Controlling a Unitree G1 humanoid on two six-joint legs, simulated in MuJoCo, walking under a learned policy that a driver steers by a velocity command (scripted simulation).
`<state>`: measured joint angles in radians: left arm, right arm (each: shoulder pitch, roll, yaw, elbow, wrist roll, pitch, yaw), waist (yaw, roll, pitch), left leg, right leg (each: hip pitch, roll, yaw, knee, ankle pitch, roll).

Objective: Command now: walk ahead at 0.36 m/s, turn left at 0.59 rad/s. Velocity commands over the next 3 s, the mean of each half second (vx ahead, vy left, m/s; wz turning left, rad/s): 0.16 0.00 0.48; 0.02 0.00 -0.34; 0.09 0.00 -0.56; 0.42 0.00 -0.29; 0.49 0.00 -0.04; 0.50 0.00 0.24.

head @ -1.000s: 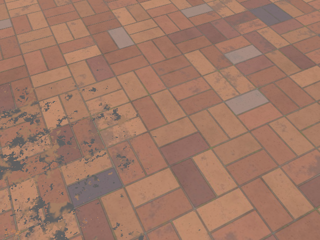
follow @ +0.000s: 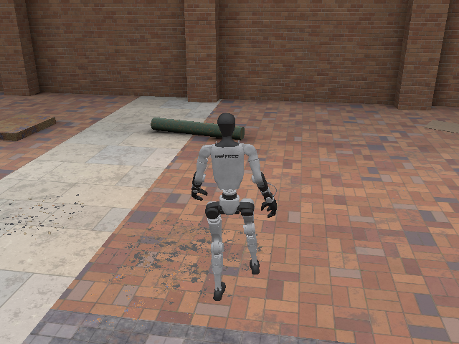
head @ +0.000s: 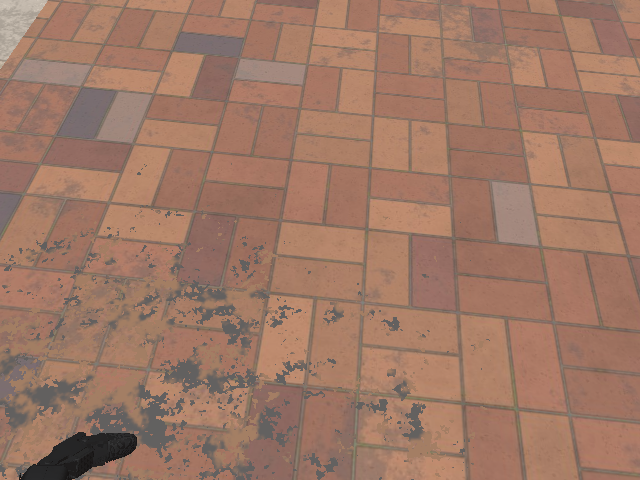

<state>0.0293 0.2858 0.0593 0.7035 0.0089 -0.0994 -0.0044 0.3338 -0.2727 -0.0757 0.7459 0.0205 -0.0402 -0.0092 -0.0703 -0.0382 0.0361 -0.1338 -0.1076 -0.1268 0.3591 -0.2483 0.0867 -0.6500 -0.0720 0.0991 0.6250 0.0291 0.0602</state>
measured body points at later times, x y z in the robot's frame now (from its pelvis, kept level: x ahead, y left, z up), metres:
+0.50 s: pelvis +0.14 -0.03 -0.01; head +0.17 +0.00 +0.44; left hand +0.20 +0.27 -0.13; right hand +0.37 -0.25 -0.10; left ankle +0.15 +0.11 -0.74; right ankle +0.23 -0.14 -0.75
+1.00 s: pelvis +0.17 -0.02 +0.00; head +0.21 -0.05 +0.44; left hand +0.28 +0.27 -0.10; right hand +0.35 -0.30 -0.11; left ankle +0.15 +0.13 -0.67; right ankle +0.19 -0.11 -0.75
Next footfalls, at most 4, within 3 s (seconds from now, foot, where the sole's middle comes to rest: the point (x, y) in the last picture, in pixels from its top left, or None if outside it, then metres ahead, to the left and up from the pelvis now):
0.12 right None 0.27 -0.13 -0.78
0.52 left None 0.18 0.12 -0.78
0.80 right None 0.23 -0.11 -0.78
1.24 left None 0.24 0.12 -0.78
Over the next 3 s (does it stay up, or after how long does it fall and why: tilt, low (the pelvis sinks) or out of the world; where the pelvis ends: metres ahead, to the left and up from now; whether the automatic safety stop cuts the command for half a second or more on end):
stays up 0.84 -0.41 0.00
